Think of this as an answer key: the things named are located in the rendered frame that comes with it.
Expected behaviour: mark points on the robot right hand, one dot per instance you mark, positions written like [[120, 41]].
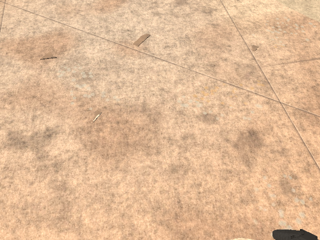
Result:
[[286, 234]]

